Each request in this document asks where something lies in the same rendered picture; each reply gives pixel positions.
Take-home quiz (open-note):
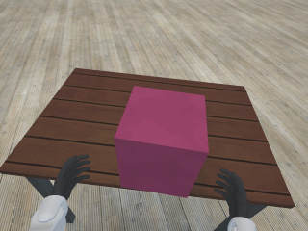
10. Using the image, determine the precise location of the right robot forearm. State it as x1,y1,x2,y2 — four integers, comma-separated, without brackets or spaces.
227,217,257,231

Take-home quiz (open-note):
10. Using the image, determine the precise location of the carton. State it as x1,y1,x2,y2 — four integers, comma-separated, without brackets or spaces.
114,86,209,198

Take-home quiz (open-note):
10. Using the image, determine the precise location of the robot left hand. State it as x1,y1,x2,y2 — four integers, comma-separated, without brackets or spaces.
50,154,91,201

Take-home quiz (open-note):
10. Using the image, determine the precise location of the robot right hand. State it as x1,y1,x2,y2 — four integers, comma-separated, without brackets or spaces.
214,168,249,219

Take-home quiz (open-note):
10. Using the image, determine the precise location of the left robot forearm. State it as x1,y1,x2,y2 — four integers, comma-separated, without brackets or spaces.
29,195,68,231

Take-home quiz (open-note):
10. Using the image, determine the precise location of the table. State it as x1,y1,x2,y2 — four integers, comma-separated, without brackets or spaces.
0,68,295,231

